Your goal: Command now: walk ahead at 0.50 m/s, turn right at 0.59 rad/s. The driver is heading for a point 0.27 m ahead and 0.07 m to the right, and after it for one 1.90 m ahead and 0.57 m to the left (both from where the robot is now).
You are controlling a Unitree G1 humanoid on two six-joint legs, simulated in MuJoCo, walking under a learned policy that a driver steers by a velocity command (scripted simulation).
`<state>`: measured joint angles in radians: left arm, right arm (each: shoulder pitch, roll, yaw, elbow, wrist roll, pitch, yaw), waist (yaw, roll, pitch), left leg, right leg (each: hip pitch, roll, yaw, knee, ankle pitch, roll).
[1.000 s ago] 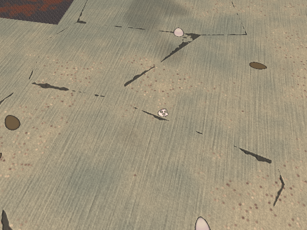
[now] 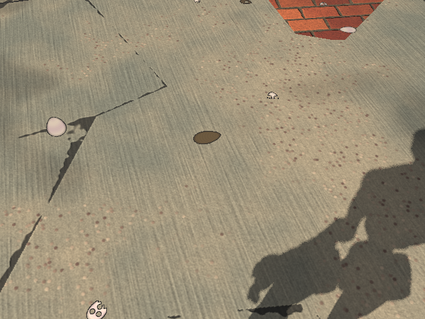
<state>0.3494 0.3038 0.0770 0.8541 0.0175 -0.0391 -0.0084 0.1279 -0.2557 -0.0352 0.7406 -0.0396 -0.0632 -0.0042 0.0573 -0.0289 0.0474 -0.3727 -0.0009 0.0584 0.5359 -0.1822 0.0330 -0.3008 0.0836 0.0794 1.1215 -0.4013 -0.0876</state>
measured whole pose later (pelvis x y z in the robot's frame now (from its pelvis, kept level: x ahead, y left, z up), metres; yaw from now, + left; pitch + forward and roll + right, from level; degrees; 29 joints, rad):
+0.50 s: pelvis +0.18 -0.03 +0.01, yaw -3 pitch +0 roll +1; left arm 0.11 0.19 0.00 0.78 0.01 -0.03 0.02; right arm 0.31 -0.23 -0.03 0.87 0.00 0.01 -0.01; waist -0.05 0.02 0.07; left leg -0.36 0.01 0.01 1.01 -0.53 0.01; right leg -0.35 -0.01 -0.09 0.47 -0.13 -0.06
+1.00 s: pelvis +0.17 +0.01 +0.01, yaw +14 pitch +1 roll -2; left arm 0.19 0.28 0.07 0.79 0.03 0.05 0.01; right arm 0.27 -0.27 -0.06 0.73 -0.01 0.04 0.00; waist 0.00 -0.03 0.04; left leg -0.25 -0.05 -0.04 0.44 -0.21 0.08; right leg -0.52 -0.01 0.01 1.04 -0.35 0.04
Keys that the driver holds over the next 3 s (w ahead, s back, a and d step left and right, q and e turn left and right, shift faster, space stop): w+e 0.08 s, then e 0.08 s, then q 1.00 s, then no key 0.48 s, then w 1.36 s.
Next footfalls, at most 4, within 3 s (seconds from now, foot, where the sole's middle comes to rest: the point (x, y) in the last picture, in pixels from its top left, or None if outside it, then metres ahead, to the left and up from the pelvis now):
0.36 right None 0.29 -0.12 -0.77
0.78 left None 0.20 0.09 -0.77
1.30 right None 0.26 -0.09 -0.77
1.62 left None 0.12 0.08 -0.77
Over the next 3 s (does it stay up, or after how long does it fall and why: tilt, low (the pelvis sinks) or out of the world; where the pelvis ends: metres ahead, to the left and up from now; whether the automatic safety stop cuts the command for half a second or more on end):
stays up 0.71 0.22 0.00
